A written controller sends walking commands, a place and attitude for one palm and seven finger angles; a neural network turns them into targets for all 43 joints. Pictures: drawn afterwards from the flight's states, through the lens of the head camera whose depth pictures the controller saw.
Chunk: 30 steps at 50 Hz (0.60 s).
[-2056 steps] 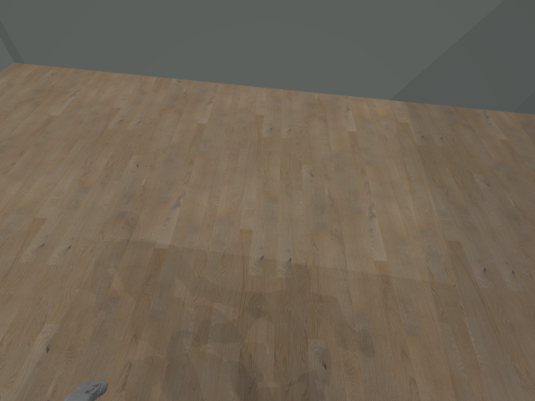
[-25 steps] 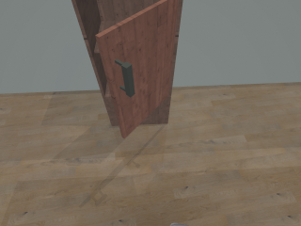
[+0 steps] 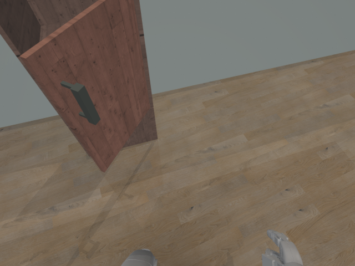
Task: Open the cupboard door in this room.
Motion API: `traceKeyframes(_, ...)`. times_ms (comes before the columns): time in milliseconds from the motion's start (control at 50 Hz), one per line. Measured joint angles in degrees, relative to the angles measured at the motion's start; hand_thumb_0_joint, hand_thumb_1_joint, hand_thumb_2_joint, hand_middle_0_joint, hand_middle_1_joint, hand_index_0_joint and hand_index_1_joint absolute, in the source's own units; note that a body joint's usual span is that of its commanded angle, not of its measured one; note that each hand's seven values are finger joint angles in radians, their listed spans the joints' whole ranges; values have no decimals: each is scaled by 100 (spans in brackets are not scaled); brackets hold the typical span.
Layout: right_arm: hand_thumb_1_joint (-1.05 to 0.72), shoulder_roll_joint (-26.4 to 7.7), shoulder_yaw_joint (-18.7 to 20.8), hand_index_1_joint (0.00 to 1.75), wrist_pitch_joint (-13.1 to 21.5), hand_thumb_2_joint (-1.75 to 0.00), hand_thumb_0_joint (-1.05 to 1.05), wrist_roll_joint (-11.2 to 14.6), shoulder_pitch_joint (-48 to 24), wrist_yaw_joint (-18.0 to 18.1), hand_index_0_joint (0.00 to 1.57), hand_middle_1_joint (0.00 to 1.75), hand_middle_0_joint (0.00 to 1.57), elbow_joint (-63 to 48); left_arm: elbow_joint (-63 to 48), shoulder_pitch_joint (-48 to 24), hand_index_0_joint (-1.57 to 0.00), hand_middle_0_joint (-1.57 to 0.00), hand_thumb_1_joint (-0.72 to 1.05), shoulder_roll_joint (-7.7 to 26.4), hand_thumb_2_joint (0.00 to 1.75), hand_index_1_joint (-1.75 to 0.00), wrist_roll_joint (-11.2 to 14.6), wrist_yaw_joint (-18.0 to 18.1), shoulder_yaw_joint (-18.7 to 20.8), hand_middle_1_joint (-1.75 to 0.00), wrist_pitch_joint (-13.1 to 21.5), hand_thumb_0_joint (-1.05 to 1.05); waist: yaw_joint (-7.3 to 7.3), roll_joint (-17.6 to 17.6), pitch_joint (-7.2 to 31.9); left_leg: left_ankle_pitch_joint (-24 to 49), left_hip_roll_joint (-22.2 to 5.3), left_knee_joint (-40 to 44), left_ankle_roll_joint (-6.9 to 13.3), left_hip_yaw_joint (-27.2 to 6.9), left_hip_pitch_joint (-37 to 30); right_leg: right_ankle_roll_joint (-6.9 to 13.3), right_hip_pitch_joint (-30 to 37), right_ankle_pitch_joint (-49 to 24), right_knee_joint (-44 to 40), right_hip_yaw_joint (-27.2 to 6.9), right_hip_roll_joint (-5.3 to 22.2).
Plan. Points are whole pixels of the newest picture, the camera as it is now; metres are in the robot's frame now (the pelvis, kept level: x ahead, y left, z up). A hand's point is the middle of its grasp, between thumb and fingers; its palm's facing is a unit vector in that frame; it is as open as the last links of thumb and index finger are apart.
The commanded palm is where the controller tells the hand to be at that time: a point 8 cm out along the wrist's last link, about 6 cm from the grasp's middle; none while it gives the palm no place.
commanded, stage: walk to a spot facing it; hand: left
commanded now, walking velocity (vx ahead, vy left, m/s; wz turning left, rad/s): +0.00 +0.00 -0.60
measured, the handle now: (80, 103) +0.49 +0.33 +0.01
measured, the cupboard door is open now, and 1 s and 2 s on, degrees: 48 48 48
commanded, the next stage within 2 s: none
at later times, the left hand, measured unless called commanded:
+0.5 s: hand (122, 234) +0.19 +0.17 -0.17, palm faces -0.31 -0.90 -0.29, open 7.4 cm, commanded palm none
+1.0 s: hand (158, 202) +0.28 +0.09 -0.16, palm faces -0.59 -0.79 -0.17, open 7.4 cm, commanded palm none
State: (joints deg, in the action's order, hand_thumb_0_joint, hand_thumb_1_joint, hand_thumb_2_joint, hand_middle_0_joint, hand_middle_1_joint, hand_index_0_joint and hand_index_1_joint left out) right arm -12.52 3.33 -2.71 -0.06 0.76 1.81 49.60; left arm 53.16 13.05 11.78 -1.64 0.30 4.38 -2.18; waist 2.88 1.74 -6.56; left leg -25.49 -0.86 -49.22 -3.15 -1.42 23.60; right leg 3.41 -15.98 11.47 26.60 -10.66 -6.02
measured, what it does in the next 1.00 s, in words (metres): steps on the spot, turning right: left foot, then right foot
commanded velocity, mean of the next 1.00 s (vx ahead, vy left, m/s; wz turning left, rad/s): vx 0.09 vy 0.00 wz -0.60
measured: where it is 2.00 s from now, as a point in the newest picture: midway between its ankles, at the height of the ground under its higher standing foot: (249, 236)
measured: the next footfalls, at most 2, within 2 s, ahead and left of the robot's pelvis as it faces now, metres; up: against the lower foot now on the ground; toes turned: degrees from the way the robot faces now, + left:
left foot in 0.10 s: +0.05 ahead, +0.15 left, +0.00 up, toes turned -5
right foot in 0.44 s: +0.03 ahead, -0.13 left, +0.00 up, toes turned -20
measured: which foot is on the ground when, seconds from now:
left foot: up 0.00-0.08, down 0.10-0.44, up 0.46-0.76, down 0.78-1.00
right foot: down 0.00-0.10, up 0.12-0.42, down 0.44-0.76, up 0.78-1.00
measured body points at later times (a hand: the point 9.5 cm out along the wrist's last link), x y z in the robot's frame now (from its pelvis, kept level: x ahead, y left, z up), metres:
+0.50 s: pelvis +0.02 -0.01 -0.02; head +0.08 -0.04 +0.42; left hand +0.21 +0.22 -0.15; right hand -0.03 -0.28 -0.17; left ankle +0.00 +0.15 -0.71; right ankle -0.01 -0.12 -0.74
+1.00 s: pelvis +0.08 -0.02 +0.00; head +0.13 -0.02 +0.45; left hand +0.31 +0.13 -0.15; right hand -0.05 -0.23 -0.13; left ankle +0.13 +0.11 -0.74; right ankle +0.00 -0.14 -0.68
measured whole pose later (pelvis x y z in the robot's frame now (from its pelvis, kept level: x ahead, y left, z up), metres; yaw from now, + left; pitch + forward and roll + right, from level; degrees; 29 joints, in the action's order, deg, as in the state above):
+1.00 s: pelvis +0.08 -0.02 +0.00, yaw -37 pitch +2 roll -2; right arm -11.0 0.9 1.2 -2.3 18.5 1.1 52.1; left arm 51.3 9.0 14.6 -1.8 -4.1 4.8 -3.0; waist -0.3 0.9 -2.8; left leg -15.9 -7.6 -24.7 -1.7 9.5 10.0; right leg -1.5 -29.0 20.4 55.1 3.0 2.8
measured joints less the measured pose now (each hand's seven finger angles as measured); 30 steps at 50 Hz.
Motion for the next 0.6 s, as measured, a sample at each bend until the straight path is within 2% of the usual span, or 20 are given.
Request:
traceKeyframes(40, -91, 37, -22, 30, 28, -90, 0, 19, 8, 9, 20, 30, 20, -27, -31, -4, -20, -20, 90, 36, 90, -30, 0, 3, 15, -30, -18, 0, 16, 57, 17, 73, 63, 483, 26, -30, -169, -45, -32, 15, 42, -115, -49)
traceKeyframes(80, -91, 68, -54, 30, 86, -90, 0, 30, 75, 20, 20, 30, 20, -54, -49, -4, -20, -20, 90, 87, 90, -30, 23, -2, 28, -30, -49, 0, -18, 94, 63, 465, 93, 1261, 61, -26, -474, -116, -110, 85, 183, -208, -116)
traceKeyframes(100, -91, 43, -80, 30, 132, -90, 0, 23, 164, 23, 20, 30, 20, -93, -74, 26, -20, -20, 90, 98, 90, -30, 42, -7, 29, -30, -70, 0, -59, 26, 143, 636, 17, 1773, 132, -79, -676, -155, -208, 166, 335, -206, -217)
traceKeyframes(120, -91, 28, -80, 30, 185, -90, 0, -10, 247, 36, 20, 30, 20, -109, -74, -17, -20, -20, 90, 125, 90, -30, 67, -26, 31, -30, -92, 1, -115, -21, 161, 1001, -40, 1926, 245, -96, -696, -210, -378, 612, 707, -97, -252)
traceKeyframes(160, -90, 84, -135, 30, 188, -90, 0, -92, 391, 65, 20, 30, 20, -78, -83, -175, -20, -20, 90, 257, 90, -30, 57, -79, 62, -30, -133, 1, -100, 95, 45, 957, -49, 1788, 287, 27, -737, -384, -774, 1443, 1871, 264, -91)
traceKeyframes(220, -90, 149, -224, 30, 151, -90, 0, -167, 693, 69, 21, 30, 20, -29, -165, -306, -20, -20, 90, 417, 90, -30, 14, -158, 130, -30, -126, 1, -70, 147, -6, 874, -196, 1962, 236, 198, -923, -569, -1260, 1567, 3257, 713, 174)
traceKeyframes(260, -90, 146, -240, 30, 131, -90, 0, -186, 863, 67, 21, 30, 21, 6, -226, -367, -20, -20, 90, 463, 90, -30, 28, -200, 138, -30, -141, 1, -69, 85, -34, 887, -322, 2069, 207, 314, -1026, -635, -1348, 1508, 3476, 912, 372)
traceKeyframes(320, -90, 93, -226, 30, 118, -90, 0, -201, 1044, 51, 21, 30, 21, 58, -272, -418, -20, -20, 91, 475, 90, -30, 37, -250, 103, -30, -156, 1, -115, -60, -71, 818, -513, 2077, 152, 545, -1135, -645, -1150, 1441, 2853, 1142, 613)
traceKeyframes(380, -90, 11, -187, 30, 118, -90, 0, -194, 1198, 10, 21, 30, 21, 95, -243, -466, -20, -20, 91, 471, 90, -30, 49, -282, 52, -30, -150, 1, -223, -176, -75, 627, -673, 1895, 64, 812, -1183, -555, -765, 1318, 1945, 1312, 703)
traceKeyframes(420, -90, -64, -150, 30, 105, -90, 0, -169, 1328, -21, 21, 30, 21, 112, -241, -486, -20, -20, 91, 468, 90, -30, 53, -294, 14, -30, -114, 1, -295, -239, -43, 412, -772, 1604, -25, 958, -1145, -457, -371, 815, 1152, 1418, 695)
traceKeyframes(440, -90, -91, -131, 30, 90, -90, 0, -137, 1417, -37, 21, 30, 21, 111, -274, -467, -20, -20, 91, 502, 90, -30, 44, -294, -10, -30, -63, 1, -324, -192, 21, 274, -771, 1296, -53, 1031, -1022, -345, -157, 501, 730, 1381, 734)
traceKeyframes(480, -90, -230, -77, 30, -24, -90, 1, -77, 1320, -33, 21, 30, 21, 226, -240, -533, -20, -20, 91, 401, 90, -30, 43, -198, -31, -30, 47, 1, -334, -333, -43, -454, -729, 100, -60, 725, -580, -241, -268, 747, 932, 1269, 606)
traceKeyframes(520, -90, -302, -26, 30, -106, -90, 1, -45, 1206, -12, 21, 30, 20, 293, -254, -550, -20, -20, 90, 303, 90, -30, 53, -120, -72, -30, 59, 0, -373, -383, -126, -639, -560, -845, -47, 470, -179, -217, -215, 737, 907, 1162, 546)
traceKeyframes(560, -91, -285, -20, 30, -118, -90, 1, -32, 1106, -15, 20, 30, 20, 308, -266, -512, -20, -20, 90, 260, 90, -30, 49, -46, -79, -30, 41, 0, -370, -282, -131, -500, -450, -1219, -84, 428, 101, -225, -129, 606, 724, 1001, 531)
traceKeyframes(600, -91, -231, -24, 30, -101, -90, 1, -25, 1017, -35, 20, 30, 20, 267, -248, -461, -20, -20, 90, 239, 90, -30, 40, -12, -87, -30, 23, 0, -355, -150, -99, -309, -378, -1105, -121, 416, 234, -221, -50, 494, 544, 830, 517)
